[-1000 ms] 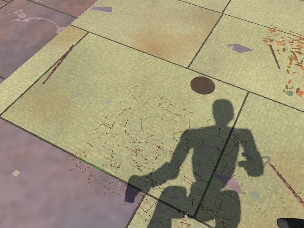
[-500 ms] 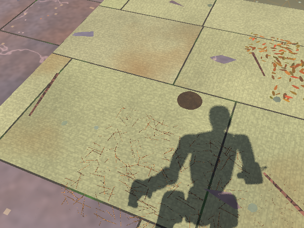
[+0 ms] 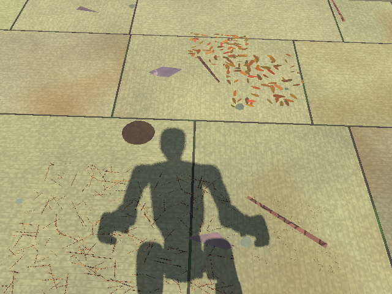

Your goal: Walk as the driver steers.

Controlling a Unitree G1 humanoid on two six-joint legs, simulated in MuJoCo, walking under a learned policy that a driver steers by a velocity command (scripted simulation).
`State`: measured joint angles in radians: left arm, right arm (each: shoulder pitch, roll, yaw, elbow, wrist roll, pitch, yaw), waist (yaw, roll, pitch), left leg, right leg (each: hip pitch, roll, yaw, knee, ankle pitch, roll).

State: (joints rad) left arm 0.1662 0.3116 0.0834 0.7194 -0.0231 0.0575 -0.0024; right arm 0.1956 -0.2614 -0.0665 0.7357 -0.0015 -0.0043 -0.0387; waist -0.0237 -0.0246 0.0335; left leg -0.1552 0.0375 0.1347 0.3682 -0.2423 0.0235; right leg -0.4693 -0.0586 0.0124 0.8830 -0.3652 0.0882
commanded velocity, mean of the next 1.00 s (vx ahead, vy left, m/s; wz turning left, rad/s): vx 0.43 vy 0.00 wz -0.25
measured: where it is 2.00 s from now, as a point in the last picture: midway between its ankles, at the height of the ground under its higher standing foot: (252, 144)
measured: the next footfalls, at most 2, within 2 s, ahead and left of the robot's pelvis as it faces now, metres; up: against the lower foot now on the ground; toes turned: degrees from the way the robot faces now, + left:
right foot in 0.14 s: +0.06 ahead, -0.15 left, +0.00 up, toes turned -9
left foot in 0.62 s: +0.47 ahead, -0.02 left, +0.00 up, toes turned -12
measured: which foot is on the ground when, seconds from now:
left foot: down 0.00-0.14, up 0.16-0.60, down 0.62-1.00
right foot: up 0.00-0.12, down 0.14-0.64, up 0.66-1.00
